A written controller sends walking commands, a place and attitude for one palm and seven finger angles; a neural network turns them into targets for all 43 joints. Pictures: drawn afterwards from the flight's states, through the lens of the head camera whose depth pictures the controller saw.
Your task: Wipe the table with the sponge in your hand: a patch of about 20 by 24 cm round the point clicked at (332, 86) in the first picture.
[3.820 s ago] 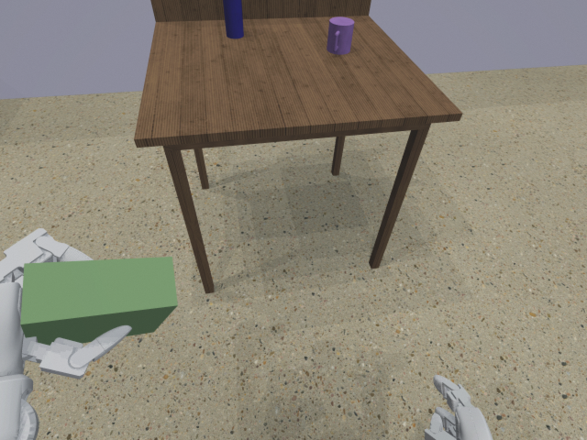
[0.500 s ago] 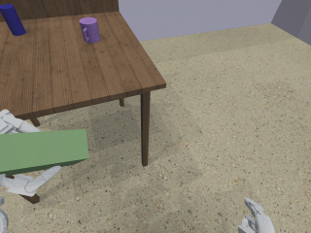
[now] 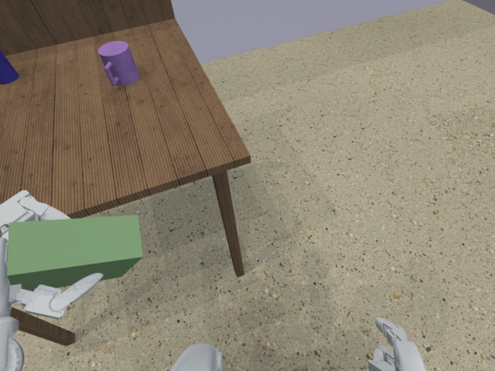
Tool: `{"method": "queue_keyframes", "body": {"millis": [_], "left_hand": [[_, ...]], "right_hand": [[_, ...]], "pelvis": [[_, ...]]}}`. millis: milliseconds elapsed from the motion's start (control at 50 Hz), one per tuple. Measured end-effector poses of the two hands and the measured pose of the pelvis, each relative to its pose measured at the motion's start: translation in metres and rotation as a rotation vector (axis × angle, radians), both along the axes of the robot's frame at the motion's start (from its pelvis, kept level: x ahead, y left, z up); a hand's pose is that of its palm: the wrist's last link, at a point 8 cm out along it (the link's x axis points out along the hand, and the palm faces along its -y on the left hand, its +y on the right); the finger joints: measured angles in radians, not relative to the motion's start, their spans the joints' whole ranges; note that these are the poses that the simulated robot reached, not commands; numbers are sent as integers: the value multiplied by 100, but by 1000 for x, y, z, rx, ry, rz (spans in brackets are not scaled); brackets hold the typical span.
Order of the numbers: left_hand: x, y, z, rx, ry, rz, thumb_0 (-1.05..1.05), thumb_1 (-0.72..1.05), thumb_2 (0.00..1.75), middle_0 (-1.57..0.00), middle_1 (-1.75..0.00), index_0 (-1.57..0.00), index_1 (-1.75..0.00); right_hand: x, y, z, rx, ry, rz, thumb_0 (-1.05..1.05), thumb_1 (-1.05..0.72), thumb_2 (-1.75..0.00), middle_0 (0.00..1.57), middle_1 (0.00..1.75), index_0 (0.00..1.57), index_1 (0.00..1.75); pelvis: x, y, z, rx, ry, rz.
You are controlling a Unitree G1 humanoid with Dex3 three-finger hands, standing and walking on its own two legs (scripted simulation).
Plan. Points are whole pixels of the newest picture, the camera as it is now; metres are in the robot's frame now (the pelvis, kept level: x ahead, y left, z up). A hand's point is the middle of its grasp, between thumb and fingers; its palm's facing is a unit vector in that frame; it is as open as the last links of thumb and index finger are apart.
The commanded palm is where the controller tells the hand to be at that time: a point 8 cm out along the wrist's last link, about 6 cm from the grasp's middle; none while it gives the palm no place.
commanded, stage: take the last steps up to it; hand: left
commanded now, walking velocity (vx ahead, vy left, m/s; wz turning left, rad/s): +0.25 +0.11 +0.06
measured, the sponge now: (94, 252) +0.24 +0.20 +0.14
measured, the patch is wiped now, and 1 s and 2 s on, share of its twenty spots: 0.00 0.00 0.00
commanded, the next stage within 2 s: come to a stop and stand still in 0.38 s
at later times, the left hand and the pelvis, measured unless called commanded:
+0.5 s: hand (57, 172) +0.33 +0.26 +0.19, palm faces +0.38 -0.83 -0.41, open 9.5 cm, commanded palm +0.27 +0.31 +0.18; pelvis +0.11 +0.03 +0.00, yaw +0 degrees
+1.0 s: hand (80, 180) +0.31 +0.22 +0.19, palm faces +0.36 -0.79 -0.49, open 9.5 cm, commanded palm +0.25 +0.28 +0.18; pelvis +0.10 +0.00 +0.00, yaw +1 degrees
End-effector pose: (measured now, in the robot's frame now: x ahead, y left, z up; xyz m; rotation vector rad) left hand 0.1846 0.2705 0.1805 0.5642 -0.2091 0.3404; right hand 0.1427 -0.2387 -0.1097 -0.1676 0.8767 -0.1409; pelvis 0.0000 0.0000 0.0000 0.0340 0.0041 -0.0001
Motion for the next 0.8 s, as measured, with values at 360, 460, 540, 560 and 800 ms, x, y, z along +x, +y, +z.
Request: {"method": "queue_keyframes", "body": {"millis": [360, 460, 540, 560, 800], "left_hand": [[91, 51, 2, -11, -150, -21, -1, -45, 100, -80, -134, -82, -133], [103, 41, 10, -35, -141, -47, -1, -44, 100, -80, -135, -81, -133], [102, 23, 27, 8, -149, -79, -1, -45, 100, -80, -135, -81, -133], [103, 20, 29, 22, -146, -74, -1, -45, 100, -80, -135, -81, -133], [127, -11, -2, -35, 14, 29, -1, -45, 100, -80, -135, -81, -133]], "right_hand": [[105, 39, 28, -53, -123, -31, 1, -91, -90, 20, 30, 19, 30], [120, 74, 29, 38, -128, 33, 1, -91, -90, 20, 30, 20, 30], [128, 81, 23, 78, -114, 68, 1, -90, -90, 21, 30, 20, 30], [130, 80, 20, 85, -108, 73, 1, -90, -90, 21, 30, 20, 30], [146, 1, 10, 18, -80, 22, 1, -91, -90, 21, 30, 20, 30]], "pelvis": [[90, 36, -10, -17, -20, -8], [102, 35, -3, -39, -8, -6], [114, 28, 1, -43, 1, -1], [117, 25, 1, -42, 1, 1], [126, -8, 0, 15, -14, 12]]}}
